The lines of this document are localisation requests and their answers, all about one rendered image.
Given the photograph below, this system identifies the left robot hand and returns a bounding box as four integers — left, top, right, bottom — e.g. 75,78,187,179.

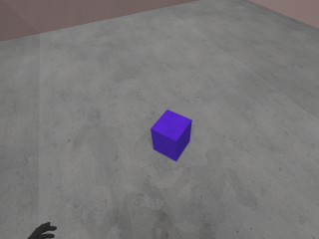
28,222,57,239

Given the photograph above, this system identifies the carton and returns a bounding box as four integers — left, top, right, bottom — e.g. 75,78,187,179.
151,110,192,161

